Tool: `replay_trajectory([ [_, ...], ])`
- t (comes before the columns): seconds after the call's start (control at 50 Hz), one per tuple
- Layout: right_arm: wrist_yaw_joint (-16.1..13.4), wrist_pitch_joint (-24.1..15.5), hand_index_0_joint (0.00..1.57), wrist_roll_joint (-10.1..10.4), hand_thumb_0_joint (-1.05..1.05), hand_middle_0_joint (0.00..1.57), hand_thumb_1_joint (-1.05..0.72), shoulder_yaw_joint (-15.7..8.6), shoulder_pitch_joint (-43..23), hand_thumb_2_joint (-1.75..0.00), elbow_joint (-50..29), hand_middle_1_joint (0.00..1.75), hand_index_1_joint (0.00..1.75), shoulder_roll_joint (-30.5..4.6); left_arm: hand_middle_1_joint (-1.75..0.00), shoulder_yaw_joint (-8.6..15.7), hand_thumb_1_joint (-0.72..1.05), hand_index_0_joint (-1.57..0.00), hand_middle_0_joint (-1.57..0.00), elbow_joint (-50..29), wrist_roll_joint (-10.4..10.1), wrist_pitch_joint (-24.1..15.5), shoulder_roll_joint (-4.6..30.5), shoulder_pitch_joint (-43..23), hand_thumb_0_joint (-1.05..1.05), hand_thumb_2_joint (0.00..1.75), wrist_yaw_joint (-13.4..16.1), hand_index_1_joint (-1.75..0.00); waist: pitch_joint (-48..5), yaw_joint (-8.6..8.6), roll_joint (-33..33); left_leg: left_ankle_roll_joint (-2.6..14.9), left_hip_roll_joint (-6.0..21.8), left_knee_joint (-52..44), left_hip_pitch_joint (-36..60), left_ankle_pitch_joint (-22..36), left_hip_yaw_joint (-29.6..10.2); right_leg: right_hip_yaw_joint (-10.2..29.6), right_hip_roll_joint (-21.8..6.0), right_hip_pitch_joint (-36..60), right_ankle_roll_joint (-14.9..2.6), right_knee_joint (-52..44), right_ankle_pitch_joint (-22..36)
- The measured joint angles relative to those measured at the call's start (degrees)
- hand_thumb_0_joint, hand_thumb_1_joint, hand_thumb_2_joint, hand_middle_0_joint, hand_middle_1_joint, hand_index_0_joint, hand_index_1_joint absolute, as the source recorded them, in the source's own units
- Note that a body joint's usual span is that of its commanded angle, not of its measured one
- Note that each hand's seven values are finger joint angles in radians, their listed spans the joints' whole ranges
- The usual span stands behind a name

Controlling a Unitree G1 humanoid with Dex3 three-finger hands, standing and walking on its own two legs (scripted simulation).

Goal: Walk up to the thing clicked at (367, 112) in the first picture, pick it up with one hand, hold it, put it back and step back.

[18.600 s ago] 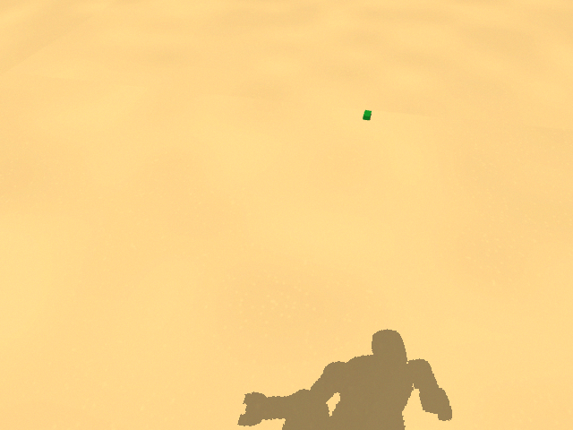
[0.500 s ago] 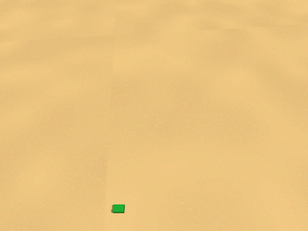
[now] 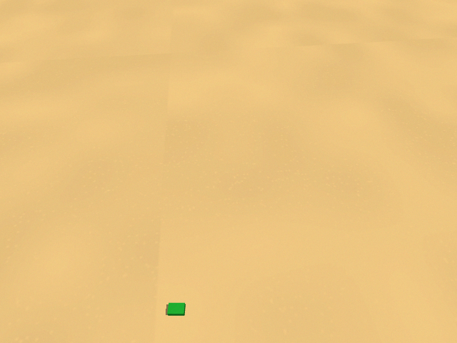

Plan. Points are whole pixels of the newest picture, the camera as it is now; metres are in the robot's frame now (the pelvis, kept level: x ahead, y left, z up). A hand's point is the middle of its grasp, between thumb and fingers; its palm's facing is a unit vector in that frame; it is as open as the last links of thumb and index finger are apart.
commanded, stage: stand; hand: left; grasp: from above
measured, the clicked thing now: (176, 309) +0.39 +0.23 -0.77
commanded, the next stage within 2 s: rise first in 0.12 s
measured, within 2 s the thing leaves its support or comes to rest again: neither
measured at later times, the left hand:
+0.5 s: hand out of the picture +0.16 +0.25 -0.17, palm faces -0.03 -0.94 -0.34, open 9.0 cm
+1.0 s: hand out of the picture +0.14 +0.27 -0.25, palm faces -0.19 -0.87 -0.46, open 12.4 cm
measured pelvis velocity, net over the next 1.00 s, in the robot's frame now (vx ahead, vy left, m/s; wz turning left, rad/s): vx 0.00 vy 0.01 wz -0.02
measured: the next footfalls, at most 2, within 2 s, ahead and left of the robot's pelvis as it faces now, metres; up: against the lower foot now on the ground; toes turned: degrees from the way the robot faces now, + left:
none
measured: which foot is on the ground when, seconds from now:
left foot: down 0.00-1.00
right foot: down 0.00-1.00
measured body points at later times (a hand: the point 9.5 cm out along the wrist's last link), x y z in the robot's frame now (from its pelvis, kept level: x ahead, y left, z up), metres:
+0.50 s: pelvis -0.01 +0.00 -0.03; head +0.05 +0.01 +0.42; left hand +0.17 +0.30 -0.15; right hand +0.09 -0.26 -0.14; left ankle +0.01 +0.13 -0.75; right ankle +0.00 -0.13 -0.75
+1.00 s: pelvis +0.00 +0.01 -0.11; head +0.11 +0.03 +0.33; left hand +0.15 +0.31 -0.22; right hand +0.17 -0.24 -0.20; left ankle +0.01 +0.13 -0.75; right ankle +0.00 -0.13 -0.75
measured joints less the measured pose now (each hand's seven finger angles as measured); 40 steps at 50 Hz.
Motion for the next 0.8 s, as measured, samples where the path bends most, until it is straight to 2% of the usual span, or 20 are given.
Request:
replay_trajectory([
  [0.24, -0.07, -0.09, 0.20, 0.00, 0.00, 0.21, -0.91, 0.09, 0.20, -0.89, 0.31, 0.30, 0.30, -0.05, -0.30, -0.07, 0.91, -0.21, -0.21, 0.01, -0.02, 0.15, -0.06, 0.17, 0.01, 0.90, -0.04, -0.30, 0.06, 0.03, 0.00, 0.13, -0.25, -0.10, -0.05, -0.01, 0.18, 0.19, -0.26, -0.38, 0.12, 0.51, -0.30],
  [0.3, -1.67, -1.45, 0.20, 2.58, 0.00, 0.21, -0.91, 0.67, 2.73, -0.90, -6.92, 0.30, 0.30, 0.34, -0.32, 1.27, 0.88, -0.22, -0.23, -3.55, -1.80, -0.89, -1.05, -0.83, 0.01, 0.89, 1.02, -0.33, -0.15, -0.24, 0.30, 0.27, -0.39, 3.75, -4.52, -1.32, -0.20, -0.12, -0.35, -4.59, 0.10, 4.15, -1.63],
  [0.34, -2.28, -2.13, 0.20, 3.26, 0.00, 0.20, -0.91, 0.76, 3.11, -0.90, -10.59, 0.30, 0.30, 1.27, -0.35, 2.87, 0.84, -0.24, -0.25, -2.88, -1.68, -1.37, -1.63, -4.38, 0.01, 0.87, 1.08, -0.37, 0.33, -0.40, 0.31, 0.26, -0.31, 6.81, -7.87, -2.31, -0.30, -0.15, -0.24, -7.80, 0.05, 6.97, -2.53],
  [0.38, -2.75, -2.56, 0.20, 3.25, 0.00, 0.20, -0.90, 0.48, 3.10, -0.89, -13.17, 0.30, 0.30, 2.76, -0.41, 4.26, 0.76, -0.26, -0.27, -1.89, -0.56, -1.11, -1.41, -8.15, 0.01, 0.85, 0.54, -0.42, 0.17, -0.60, -0.08, 0.16, -0.15, 9.85, -11.53, -3.29, -0.23, 0.00, -0.06, -11.51, 0.00, 9.99, -3.46],
  [0.44, -2.45, -3.06, 0.20, 2.29, 0.00, 0.20, -0.89, -0.32, 3.55, -0.89, -16.17, 0.30, 0.30, 4.98, -0.50, 7.01, 0.61, -0.29, -0.30, -1.14, 2.74, -0.93, -0.42, -11.98, 0.01, 0.81, -0.93, -0.51, -1.65, -1.33, -0.86, 0.02, 0.11, 15.16, -17.63, -5.37, -0.08, 0.27, 0.24, -17.69, -0.14, 15.22, -5.40],
  [0.5, -1.99, -2.92, 0.20, 1.74, 0.00, 0.21, -0.89, -1.15, 5.01, -0.89, -18.92, 0.30, 0.30, 6.37, -0.59, 8.72, 0.42, -0.32, -0.33, -4.27, 5.48, 0.65, -0.15, -11.90, 0.01, 0.77, -1.37, -0.60, -3.30, -1.56, -1.19, 0.02, 0.41, 19.31, -21.29, -7.54, 0.40, 0.85, 0.56, -21.48, -0.12, 19.13, -7.19],
  [0.58, -1.60, -2.66, 0.20, 1.86, 0.00, 0.21, -0.89, -1.41, 6.95, -0.89, -22.10, 0.30, 0.30, 6.43, -0.67, 7.88, 0.16, -0.36, -0.36, -8.32, 7.86, 4.69, -0.98, -9.80, 0.01, 0.74, -0.86, -0.67, -5.04, -1.84, -0.27, 0.32, 0.43, 23.06, -24.34, -9.71, 0.49, 0.99, 0.60, -24.19, 0.19, 22.08, -8.90],
  [0.66, -1.11, -3.59, 0.20, 1.79, 0.01, 0.21, -0.91, -1.76, 7.26, -0.89, -25.13, 0.30, 0.30, 6.05, -0.70, 7.58, -0.05, -0.38, -0.39, -11.60, 9.27, 7.71, -1.77, -7.48, 0.01, 0.72, -0.11, -0.71, -6.25, -1.93, 0.27, 0.66, 0.40, 28.38, -29.38, -12.32, 0.53, 1.13, 0.61, -29.02, 0.53, 26.90, -11.23],
  [0.8, -1.07, -6.23, 0.20, 0.99, 0.01, 0.21, -0.93, -2.54, 5.85, -0.90, -28.57, 0.30, 0.30, 6.02, -0.73, 8.94, -0.21, -0.41, -0.42, -22.03, 12.37, 6.98, -2.27, -1.79, 0.01, 0.71, 0.63, -0.75, -7.80, -1.24, -0.66, 0.77, 0.41, 40.29, -40.67, -17.72, 0.28, 1.17, 0.72, -40.20, 0.85, 38.67, -16.60],
])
